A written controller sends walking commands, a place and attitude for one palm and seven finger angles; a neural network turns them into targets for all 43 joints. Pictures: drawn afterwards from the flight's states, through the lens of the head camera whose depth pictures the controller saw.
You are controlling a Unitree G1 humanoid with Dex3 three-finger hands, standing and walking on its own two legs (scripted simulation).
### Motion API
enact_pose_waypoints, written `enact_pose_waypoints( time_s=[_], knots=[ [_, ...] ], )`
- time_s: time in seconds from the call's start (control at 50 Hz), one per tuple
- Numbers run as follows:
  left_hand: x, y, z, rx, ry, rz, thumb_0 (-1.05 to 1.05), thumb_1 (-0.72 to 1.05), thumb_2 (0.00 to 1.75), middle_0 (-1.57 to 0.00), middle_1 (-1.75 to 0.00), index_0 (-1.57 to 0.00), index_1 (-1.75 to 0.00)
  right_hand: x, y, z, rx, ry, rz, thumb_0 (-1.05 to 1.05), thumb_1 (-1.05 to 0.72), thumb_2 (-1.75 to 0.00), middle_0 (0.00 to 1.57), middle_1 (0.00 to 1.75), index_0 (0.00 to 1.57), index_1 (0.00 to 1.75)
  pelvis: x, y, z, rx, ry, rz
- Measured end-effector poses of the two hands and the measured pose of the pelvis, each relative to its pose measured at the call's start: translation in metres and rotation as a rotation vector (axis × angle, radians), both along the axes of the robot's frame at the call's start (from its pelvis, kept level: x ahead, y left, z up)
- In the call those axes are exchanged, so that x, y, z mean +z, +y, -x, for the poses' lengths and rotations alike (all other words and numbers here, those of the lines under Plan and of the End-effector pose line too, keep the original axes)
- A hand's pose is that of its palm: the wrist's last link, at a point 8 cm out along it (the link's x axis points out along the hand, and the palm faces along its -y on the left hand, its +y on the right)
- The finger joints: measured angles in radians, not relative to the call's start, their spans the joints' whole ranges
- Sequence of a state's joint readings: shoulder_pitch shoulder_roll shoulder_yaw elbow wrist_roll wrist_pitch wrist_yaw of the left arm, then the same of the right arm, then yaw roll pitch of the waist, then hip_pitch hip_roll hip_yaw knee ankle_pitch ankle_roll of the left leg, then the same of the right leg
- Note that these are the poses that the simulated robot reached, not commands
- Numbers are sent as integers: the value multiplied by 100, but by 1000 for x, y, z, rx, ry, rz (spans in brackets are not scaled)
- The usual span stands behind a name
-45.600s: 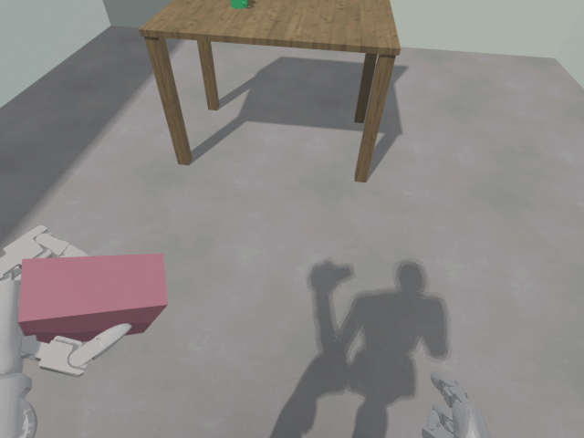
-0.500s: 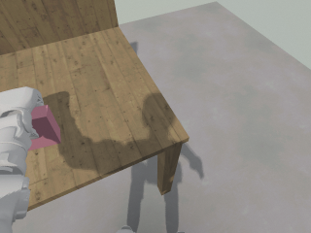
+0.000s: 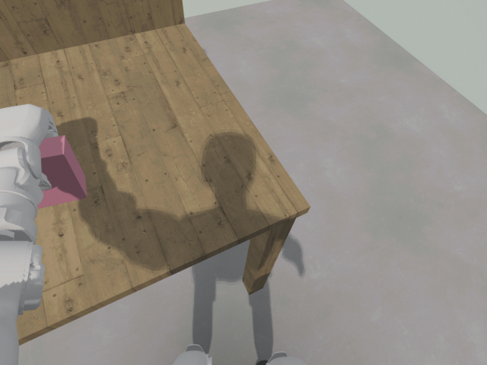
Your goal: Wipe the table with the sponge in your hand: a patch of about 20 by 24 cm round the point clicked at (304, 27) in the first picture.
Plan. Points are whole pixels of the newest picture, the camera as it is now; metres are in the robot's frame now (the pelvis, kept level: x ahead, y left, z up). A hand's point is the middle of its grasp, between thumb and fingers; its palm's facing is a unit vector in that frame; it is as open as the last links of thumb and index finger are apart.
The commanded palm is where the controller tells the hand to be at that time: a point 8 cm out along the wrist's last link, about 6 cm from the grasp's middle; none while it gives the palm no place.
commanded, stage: slide back across to the first lane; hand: left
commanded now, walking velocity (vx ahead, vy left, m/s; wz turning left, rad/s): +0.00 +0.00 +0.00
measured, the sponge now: (38, 182) +0.43 +0.36 +0.00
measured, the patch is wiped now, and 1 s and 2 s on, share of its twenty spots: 1.00 1.00 1.00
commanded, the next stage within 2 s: wipe back along the first lane in 0.64 s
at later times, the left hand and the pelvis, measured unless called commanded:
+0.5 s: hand (21, 151) +0.45 +0.37 +0.06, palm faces -0.10 -0.02 -1.00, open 9.4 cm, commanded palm +0.42 +0.37 +0.09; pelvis +0.02 +0.03 +0.01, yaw +0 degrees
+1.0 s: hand out of the picture +0.41 +0.41 +0.06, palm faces -0.14 +0.00 -0.99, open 9.5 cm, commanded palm +0.39 +0.39 +0.09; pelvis +0.05 +0.02 +0.02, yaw +1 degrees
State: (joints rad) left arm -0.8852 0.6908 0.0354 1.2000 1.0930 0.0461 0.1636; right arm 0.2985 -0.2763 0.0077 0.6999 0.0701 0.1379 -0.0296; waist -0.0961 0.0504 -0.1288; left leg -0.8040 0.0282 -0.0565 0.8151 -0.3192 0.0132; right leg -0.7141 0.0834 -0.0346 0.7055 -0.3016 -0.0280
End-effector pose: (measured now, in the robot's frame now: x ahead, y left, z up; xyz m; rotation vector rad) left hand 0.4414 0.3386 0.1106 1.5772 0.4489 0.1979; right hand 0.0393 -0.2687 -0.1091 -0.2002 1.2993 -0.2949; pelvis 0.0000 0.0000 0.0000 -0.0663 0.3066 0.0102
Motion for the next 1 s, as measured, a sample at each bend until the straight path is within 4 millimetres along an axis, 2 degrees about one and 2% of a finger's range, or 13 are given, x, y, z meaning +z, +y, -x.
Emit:
enact_pose_waypoints(
  time_s=[0.12,0.2,0.3,0.42,0.56,0.78,1.0],
  knots=[
    [2,7,-3,-27,-24,3,-1,-60,107,-88,-141,-93,-148,2,15,12,-30,32,-4,1,-90,-90,21,30,20,30,2,13,-4,-8,-4,4],
    [1,11,-2,-30,-40,16,-1,-59,107,-87,-142,-92,-149,3,25,13,-38,42,-16,1,-90,-90,21,30,20,30,4,20,-8,-7,-17,5],
    [0,15,-1,-26,-52,22,-1,-58,107,-86,-142,-91,-150,4,35,3,-28,30,-31,1,-90,-90,21,30,20,30,6,26,-13,-4,-29,4],
    [0,17,0,-25,-59,22,-1,-58,107,-85,-143,-90,-151,6,40,-21,-7,-9,-45,1,-90,-90,21,30,20,30,9,30,-20,-8,-39,3],
    [2,26,3,0,-76,29,-1,-56,107,-84,-144,-89,-152,11,36,-50,24,-49,-46,1,-90,-90,21,30,20,30,11,28,-28,-10,-47,-2],
    [5,62,26,81,-30,6,-1,-52,104,-82,-143,-84,-156,20,18,-79,59,-60,-18,1,-90,-90,21,30,20,30,15,19,-41,8,-61,-2],
    [1,61,40,25,-23,-4,-1,-48,103,-79,-145,-80,-159,21,13,-92,62,-60,-8,1,-90,-90,21,30,20,30,17,18,-48,13,-68,-1]
  ],
)
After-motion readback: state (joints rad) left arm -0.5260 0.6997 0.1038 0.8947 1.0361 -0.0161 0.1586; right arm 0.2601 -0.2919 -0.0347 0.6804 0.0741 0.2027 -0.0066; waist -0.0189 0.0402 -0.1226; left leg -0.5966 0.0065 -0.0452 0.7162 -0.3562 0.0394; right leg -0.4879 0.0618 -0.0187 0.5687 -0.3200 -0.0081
